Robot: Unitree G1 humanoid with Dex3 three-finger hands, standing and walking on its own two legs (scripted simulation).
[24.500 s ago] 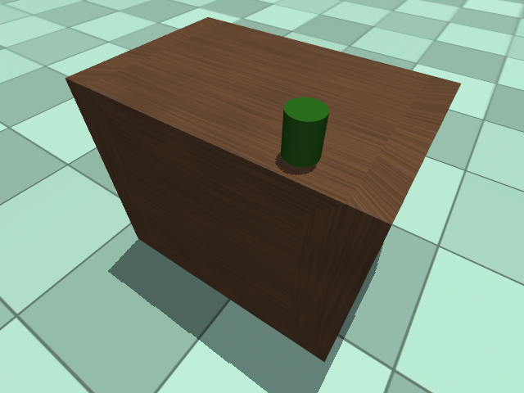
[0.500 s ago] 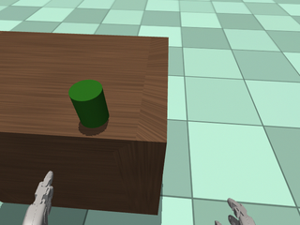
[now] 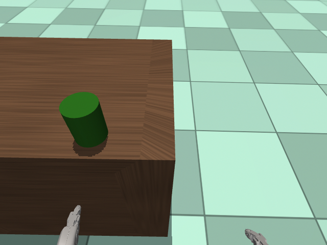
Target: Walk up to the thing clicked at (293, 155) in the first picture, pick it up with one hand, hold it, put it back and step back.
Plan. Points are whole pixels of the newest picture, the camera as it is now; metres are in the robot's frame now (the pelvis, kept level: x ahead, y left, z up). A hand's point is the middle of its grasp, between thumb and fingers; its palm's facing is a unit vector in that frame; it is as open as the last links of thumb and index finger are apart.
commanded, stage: home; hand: left
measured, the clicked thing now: (86, 120) +0.42 +0.21 +0.09
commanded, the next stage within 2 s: stand in 1.90 s
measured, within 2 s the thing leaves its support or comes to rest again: neither
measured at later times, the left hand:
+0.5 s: hand out of the picture +0.06 +0.26 -0.13, palm faces -0.02 -0.91 -0.41, open 17.6 cm
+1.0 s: hand out of the picture +0.00 +0.25 -0.14, palm faces -0.04 -0.93 -0.35, open 17.6 cm
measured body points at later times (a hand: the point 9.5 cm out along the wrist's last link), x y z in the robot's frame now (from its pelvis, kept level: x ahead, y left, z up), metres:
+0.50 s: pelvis -0.02 -0.01 +0.01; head -0.03 -0.01 +0.46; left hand +0.06 +0.30 -0.10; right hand +0.08 -0.30 -0.12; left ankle -0.03 +0.12 -0.73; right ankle -0.02 -0.13 -0.73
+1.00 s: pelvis -0.04 -0.01 +0.01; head -0.04 -0.01 +0.46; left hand +0.00 +0.30 -0.12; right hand +0.00 -0.31 -0.12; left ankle -0.03 +0.12 -0.73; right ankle -0.02 -0.13 -0.73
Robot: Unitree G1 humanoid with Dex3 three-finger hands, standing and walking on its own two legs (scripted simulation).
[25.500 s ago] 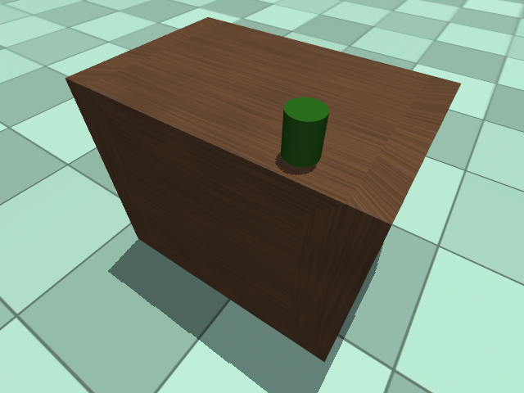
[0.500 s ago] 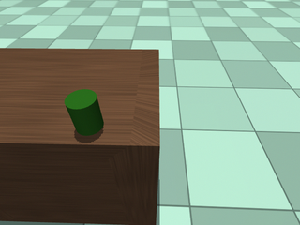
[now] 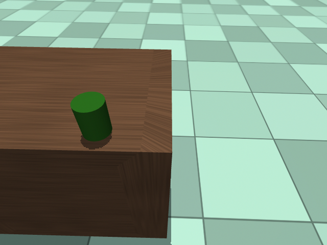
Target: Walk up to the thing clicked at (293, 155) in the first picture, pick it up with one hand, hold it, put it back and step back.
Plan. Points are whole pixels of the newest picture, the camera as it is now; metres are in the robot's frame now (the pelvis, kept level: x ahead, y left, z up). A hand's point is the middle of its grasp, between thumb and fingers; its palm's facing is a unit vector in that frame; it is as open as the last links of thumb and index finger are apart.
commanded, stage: home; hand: left
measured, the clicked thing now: (93, 116) +0.47 +0.22 +0.08
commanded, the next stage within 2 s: stand in 0.90 s
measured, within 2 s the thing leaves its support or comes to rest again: neither
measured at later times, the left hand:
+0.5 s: hand out of the picture +0.10 +0.26 -0.15, palm faces -0.03 -0.93 -0.36, open 17.4 cm
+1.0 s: hand out of the picture +0.10 +0.26 -0.15, palm faces -0.03 -0.93 -0.36, open 17.5 cm
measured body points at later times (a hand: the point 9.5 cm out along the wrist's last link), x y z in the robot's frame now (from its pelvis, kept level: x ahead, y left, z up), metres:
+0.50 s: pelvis +0.02 +0.00 +0.00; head +0.03 +0.00 +0.45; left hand +0.10 +0.30 -0.13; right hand +0.11 -0.30 -0.13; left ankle +0.02 +0.13 -0.75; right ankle +0.03 -0.12 -0.75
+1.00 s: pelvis +0.03 +0.00 +0.00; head +0.05 -0.01 +0.45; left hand +0.10 +0.30 -0.13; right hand +0.10 -0.30 -0.13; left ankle +0.02 +0.13 -0.75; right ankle +0.03 -0.12 -0.75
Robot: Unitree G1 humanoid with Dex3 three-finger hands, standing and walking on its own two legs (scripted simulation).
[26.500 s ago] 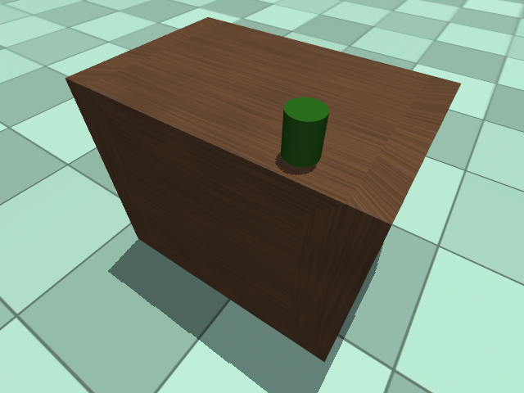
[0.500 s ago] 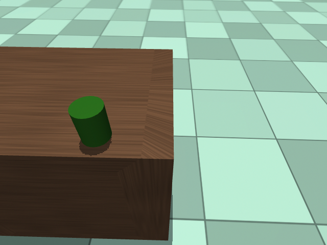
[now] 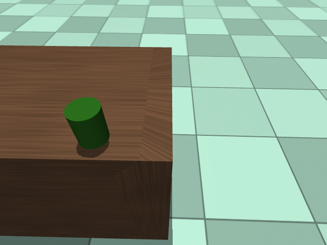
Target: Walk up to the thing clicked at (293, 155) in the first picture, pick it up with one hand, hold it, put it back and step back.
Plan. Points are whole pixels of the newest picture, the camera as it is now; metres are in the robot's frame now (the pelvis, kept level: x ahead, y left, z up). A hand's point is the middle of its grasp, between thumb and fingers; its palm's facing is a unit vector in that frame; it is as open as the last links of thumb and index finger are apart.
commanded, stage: stand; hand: left
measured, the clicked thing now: (88, 123) +0.44 +0.22 +0.07
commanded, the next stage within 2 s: none
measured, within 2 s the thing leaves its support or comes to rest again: neither
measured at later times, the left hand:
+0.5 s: hand out of the picture +0.07 +0.25 -0.16, palm faces -0.03 -0.94 -0.35, open 8.6 cm
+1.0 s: hand out of the picture +0.06 +0.25 -0.16, palm faces -0.04 -0.94 -0.35, open 7.4 cm
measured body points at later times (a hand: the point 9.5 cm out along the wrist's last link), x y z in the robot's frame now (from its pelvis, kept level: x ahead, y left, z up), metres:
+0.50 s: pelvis +0.00 +0.00 +0.00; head +0.01 -0.01 +0.45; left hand +0.07 +0.30 -0.13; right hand +0.07 -0.31 -0.13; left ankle -0.02 +0.13 -0.75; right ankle -0.01 -0.12 -0.75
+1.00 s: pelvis -0.01 +0.00 +0.00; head +0.00 +0.00 +0.45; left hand +0.06 +0.30 -0.13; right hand +0.06 -0.30 -0.14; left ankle -0.02 +0.13 -0.75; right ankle -0.01 -0.12 -0.75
